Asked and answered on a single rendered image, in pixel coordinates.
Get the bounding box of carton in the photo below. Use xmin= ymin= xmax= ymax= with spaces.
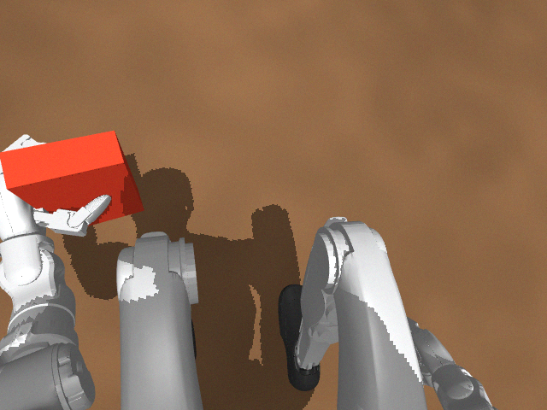
xmin=0 ymin=131 xmax=144 ymax=226

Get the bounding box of right robot foot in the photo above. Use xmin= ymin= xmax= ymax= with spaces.
xmin=278 ymin=284 xmax=321 ymax=391

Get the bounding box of right robot arm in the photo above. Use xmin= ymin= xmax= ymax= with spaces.
xmin=432 ymin=364 xmax=498 ymax=410

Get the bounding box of left robot arm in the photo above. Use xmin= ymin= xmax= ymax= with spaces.
xmin=0 ymin=233 xmax=95 ymax=410

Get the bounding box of right robot hand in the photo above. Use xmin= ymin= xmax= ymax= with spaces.
xmin=407 ymin=317 xmax=456 ymax=387

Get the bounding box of left robot hand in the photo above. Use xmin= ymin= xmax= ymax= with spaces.
xmin=0 ymin=134 xmax=111 ymax=241

